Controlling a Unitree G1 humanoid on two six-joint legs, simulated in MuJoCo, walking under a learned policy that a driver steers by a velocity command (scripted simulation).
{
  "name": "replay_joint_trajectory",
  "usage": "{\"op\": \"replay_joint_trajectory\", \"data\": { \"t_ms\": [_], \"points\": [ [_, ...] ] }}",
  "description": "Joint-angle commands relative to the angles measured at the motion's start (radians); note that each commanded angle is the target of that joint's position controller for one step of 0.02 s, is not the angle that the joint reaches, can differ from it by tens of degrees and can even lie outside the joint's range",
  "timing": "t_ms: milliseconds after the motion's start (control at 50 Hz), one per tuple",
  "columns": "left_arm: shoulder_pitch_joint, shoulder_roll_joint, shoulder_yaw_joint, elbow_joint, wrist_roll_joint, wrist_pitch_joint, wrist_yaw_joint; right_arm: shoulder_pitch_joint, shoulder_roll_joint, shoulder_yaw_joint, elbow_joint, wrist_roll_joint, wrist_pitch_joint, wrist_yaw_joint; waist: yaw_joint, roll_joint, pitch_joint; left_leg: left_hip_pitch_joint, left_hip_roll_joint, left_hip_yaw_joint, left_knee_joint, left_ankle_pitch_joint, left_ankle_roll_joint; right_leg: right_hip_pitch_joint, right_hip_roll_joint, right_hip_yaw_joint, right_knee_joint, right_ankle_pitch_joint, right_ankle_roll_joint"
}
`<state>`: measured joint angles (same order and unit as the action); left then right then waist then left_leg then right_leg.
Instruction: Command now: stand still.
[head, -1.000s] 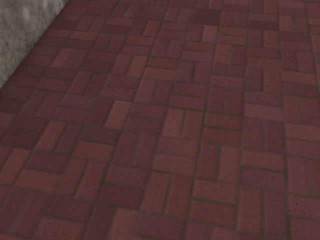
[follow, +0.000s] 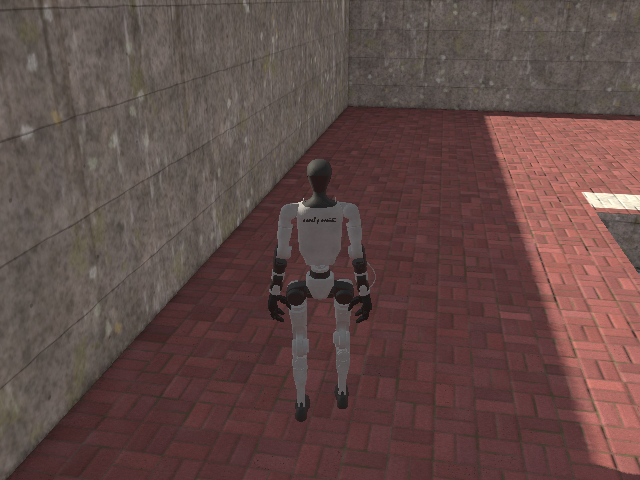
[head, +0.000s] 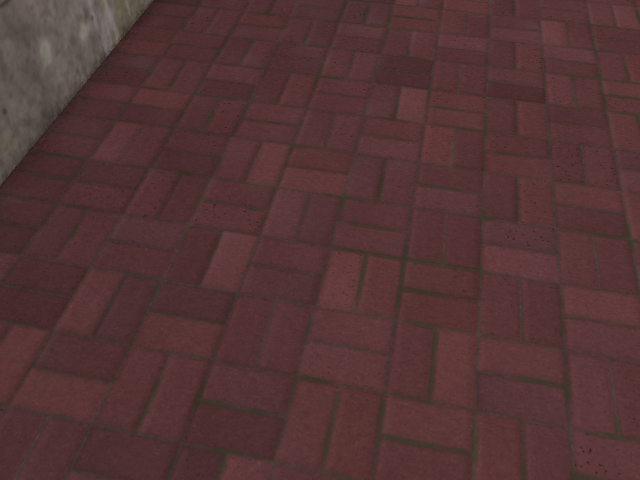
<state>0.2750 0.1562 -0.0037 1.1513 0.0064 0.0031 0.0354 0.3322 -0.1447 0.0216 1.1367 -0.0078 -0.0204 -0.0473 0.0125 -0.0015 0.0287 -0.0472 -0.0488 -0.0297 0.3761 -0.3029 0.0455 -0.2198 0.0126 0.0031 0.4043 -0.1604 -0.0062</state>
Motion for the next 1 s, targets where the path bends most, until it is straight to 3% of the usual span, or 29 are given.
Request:
{"op": "replay_joint_trajectory", "data": {
  "t_ms": [20, 380, 420, 440, 460, 500, 540, 580, 620, 1000],
  "points": [
    [0.065, 0.075, 0.011, -0.001, 0.0, -0.002, 0.003, 0.087, -0.076, -0.011, -0.003, 0.0, -0.003, -0.003, 0.001, 0.009, 0.049, -0.127, 0.127, -0.09, -0.078, 0.222, 0.021, 0.073, -0.096, 0.09, -0.033, 0.139, -0.03],
    [0.076, 0.057, 0.009, 0.022, -0.001, 0.001, 0.007, 0.122, -0.056, -0.011, 0.002, -0.001, -0.006, -0.006, -0.001, 0.013, 0.059, -0.117, 0.129, -0.086, -0.079, 0.249, 0.021, 0.069, -0.096, 0.084, -0.024, 0.138, -0.024],
    [0.069, 0.052, 0.009, 0.02, 0.002, 0.004, 0.006, 0.142, -0.064, -0.015, 0.007, -0.005, -0.004, -0.005, -0.012, 0.026, 0.056, -0.119, 0.119, -0.101, -0.117, 0.03, 0.037, 0.053, -0.066, 0.063, -0.005, -0.012, -0.028],
    [0.053, 0.057, 0.013, 0.008, 0.005, 0.005, 0.003, 0.154, -0.091, -0.027, 0.007, -0.006, 0.0, -0.004, -0.021, 0.057, 0.075, -0.126, 0.124, -0.133, -0.139, -0.14, 0.062, 0.009, -0.031, 0.031, 0.05, -0.123, -0.033],
    [0.031, 0.045, 0.01, -0.003, 0.011, 0.005, -0.001, 0.146, -0.09, -0.028, 0.003, -0.007, 0.003, -0.003, -0.021, 0.078, 0.133, -0.166, 0.154, -0.175, -0.171, -0.185, 0.075, -0.039, -0.025, 0.023, 0.068, -0.117, -0.028],
    [0.048, 0.019, 0.0, 0.0, 0.009, -0.003, -0.003, 0.115, -0.048, -0.015, -0.005, -0.009, -0.005, -0.004, 0.001, 0.054, 0.177, -0.208, 0.165, -0.16, -0.163, -0.01, 0.064, -0.013, -0.053, 0.047, 0.028, -0.008, -0.019],
    [0.087, 0.044, 0.007, 0.015, 0.003, -0.014, 0.003, 0.133, -0.049, -0.015, -0.003, -0.008, -0.017, -0.005, 0.001, 0.002, 0.119, -0.134, 0.129, -0.092, -0.081, 0.287, 0.039, 0.043, -0.081, 0.075, 0.011, 0.147, -0.025],
    [0.104, 0.058, 0.01, 0.017, -0.003, -0.022, 0.009, 0.161, -0.066, -0.02, 0.001, 0.001, -0.022, -0.007, -0.006, -0.004, 0.043, -0.068, 0.125, -0.069, -0.043, 0.407, 0.026, 0.088, -0.094, 0.077, 0.035, 0.278, -0.04],
    [0.102, 0.054, 0.01, 0.013, -0.005, -0.022, 0.013, 0.166, -0.06, -0.019, 0.003, 0.003, -0.018, -0.009, -0.008, 0.001, 0.02, -0.049, 0.125, -0.063, -0.032, 0.42, 0.021, 0.103, -0.097, 0.074, 0.043, 0.304, -0.046],
    [0.088, 0.047, 0.016, 0.011, -0.003, -0.002, 0.016, 0.151, -0.046, -0.014, 0.012, -0.002, 0.0, -0.014, -0.009, 0.014, 0.054, -0.064, 0.134, -0.06, -0.043, 0.344, 0.009, 0.094, -0.097, 0.078, 0.015, 0.253, -0.042]
  ]
}}
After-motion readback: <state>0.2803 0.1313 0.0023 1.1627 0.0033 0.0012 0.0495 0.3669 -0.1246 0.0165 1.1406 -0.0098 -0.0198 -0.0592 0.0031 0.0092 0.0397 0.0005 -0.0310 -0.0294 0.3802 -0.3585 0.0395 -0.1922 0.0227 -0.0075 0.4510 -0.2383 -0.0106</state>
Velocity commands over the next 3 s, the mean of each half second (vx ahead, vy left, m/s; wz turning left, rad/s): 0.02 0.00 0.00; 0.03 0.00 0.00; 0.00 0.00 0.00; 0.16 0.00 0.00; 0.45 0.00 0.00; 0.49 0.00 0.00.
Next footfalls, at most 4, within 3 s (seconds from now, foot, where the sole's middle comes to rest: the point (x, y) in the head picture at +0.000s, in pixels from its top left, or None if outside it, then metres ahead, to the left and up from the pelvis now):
2.00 right None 0.18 -0.13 -0.78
2.52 left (327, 479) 0.53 0.02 -0.78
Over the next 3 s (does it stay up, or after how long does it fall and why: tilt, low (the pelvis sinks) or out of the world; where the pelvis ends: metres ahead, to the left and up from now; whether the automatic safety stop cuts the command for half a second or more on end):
stays up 0.61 -0.05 -0.01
